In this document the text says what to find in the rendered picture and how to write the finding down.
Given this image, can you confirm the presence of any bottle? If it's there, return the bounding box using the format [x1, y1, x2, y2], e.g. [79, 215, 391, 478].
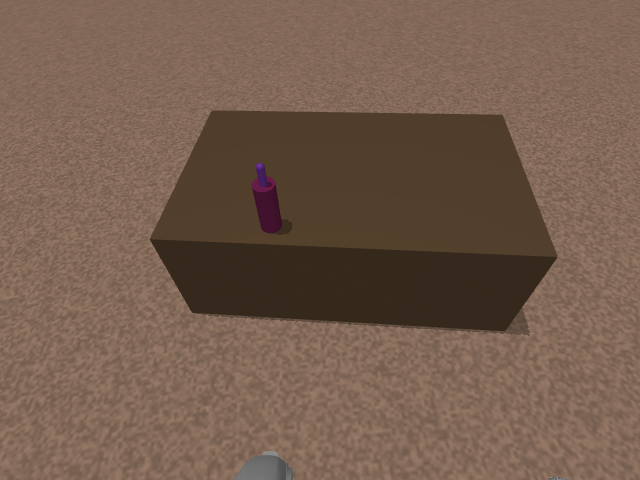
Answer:
[252, 163, 282, 233]

